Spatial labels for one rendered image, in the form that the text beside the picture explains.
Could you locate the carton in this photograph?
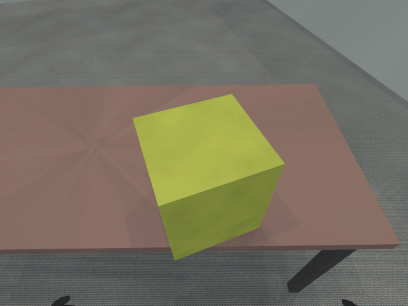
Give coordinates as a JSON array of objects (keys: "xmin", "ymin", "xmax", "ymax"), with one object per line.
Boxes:
[{"xmin": 133, "ymin": 94, "xmax": 285, "ymax": 261}]

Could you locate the table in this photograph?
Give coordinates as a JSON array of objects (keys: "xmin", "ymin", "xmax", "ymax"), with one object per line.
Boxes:
[{"xmin": 0, "ymin": 84, "xmax": 401, "ymax": 293}]

